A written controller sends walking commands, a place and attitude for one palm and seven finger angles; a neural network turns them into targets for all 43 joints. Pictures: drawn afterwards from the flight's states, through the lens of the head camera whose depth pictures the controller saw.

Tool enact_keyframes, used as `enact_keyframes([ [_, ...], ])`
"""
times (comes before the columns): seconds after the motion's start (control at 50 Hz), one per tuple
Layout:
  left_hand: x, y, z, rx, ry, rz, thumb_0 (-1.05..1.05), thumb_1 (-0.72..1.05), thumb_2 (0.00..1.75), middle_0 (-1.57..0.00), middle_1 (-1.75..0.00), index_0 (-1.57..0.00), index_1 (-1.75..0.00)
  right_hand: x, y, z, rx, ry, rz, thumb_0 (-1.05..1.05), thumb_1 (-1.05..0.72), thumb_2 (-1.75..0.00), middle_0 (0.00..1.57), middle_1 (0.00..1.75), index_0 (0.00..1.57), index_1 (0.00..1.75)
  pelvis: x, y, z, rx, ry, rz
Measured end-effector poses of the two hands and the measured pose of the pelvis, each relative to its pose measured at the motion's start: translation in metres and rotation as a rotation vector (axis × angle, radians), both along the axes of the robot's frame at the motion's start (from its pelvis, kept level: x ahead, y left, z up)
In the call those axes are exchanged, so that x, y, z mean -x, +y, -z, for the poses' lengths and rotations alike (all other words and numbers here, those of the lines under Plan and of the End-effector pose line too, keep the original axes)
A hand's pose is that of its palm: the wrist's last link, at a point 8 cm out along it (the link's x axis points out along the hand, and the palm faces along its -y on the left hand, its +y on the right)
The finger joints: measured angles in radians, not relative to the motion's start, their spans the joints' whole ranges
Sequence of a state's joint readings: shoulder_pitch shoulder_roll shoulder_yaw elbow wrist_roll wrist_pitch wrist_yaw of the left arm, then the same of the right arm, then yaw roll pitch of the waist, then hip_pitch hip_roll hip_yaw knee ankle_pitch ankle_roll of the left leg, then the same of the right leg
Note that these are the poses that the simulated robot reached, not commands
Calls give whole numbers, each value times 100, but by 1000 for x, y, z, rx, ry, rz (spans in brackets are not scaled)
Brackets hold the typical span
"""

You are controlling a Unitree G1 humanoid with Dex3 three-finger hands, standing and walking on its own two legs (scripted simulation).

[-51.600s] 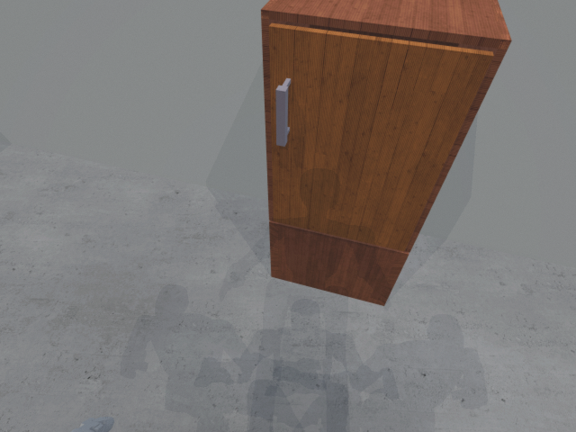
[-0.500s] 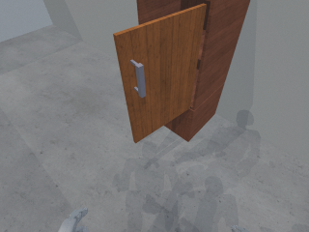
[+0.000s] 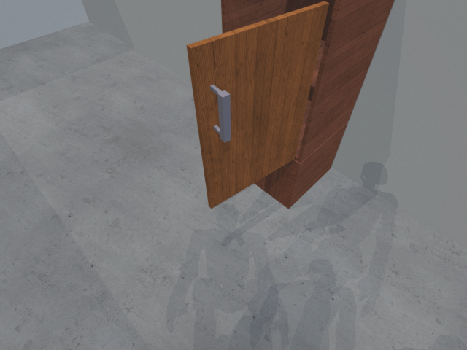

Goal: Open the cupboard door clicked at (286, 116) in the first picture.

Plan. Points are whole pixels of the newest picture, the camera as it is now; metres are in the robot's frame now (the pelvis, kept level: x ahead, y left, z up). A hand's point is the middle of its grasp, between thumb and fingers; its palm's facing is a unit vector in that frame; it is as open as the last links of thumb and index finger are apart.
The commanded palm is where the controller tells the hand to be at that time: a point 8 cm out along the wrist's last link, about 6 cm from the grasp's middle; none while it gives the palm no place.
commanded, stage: let the arm hang, fingers relaxed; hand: left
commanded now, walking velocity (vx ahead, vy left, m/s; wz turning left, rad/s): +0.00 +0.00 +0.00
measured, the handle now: (220, 114) +0.64 +0.07 +0.03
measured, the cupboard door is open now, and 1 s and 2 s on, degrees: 81 81 81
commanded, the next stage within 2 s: look to check the result in 0.38 s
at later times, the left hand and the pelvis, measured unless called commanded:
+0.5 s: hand out of the picture +0.02 +0.20 -0.17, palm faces +0.02 -0.97 -0.22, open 7.4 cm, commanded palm none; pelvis +0.00 +0.01 +0.00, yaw +0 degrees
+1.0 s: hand out of the picture +0.09 +0.24 -0.15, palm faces -0.01 -0.95 -0.32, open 7.4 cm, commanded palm none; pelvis +0.01 +0.01 +0.01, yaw +0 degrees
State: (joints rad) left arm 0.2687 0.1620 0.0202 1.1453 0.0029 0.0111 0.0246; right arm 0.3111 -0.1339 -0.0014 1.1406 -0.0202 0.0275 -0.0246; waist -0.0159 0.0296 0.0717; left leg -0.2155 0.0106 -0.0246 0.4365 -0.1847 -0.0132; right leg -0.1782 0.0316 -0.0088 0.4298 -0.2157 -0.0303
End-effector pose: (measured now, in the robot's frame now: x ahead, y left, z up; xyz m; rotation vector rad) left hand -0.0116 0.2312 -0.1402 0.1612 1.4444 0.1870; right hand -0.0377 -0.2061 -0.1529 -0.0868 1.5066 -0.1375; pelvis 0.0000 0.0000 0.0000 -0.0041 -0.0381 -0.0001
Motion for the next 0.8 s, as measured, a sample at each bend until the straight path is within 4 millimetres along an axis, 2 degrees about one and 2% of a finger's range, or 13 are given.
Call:
enact_keyframes([
  [0.16, -15, -7, 5, 36, -50, 10, 0, 91, 89, -20, -30, -20, -30, -17, 11, 0, -2, -61, 0, 0, -91, -90, 20, 30, 20, 30, 1, 7, 0, -3, 1, 4],
  [0.34, -19, 4, 3, 22, -61, 15, 1, 92, 89, -20, -30, -20, -30, -30, 6, -2, 22, -94, -7, 0, -92, -90, 20, 30, 20, 30, 0, 12, 0, -5, 4, 6],
  [0.58, -28, 26, -4, -23, -61, 29, 0, 91, 89, -20, -30, -20, -30, -46, -15, -5, 60, -111, -31, 0, -91, -90, 20, 30, 20, 30, -2, 13, -1, -6, 5, 5],
  [0.8, -60, 45, -14, -72, -119, 61, 0, 91, 89, -20, -30, -20, -30, -76, -44, -13, 114, -157, -64, 0, -91, -90, 20, 30, 20, 30, -7, 9, -3, -6, 4, 3],
])
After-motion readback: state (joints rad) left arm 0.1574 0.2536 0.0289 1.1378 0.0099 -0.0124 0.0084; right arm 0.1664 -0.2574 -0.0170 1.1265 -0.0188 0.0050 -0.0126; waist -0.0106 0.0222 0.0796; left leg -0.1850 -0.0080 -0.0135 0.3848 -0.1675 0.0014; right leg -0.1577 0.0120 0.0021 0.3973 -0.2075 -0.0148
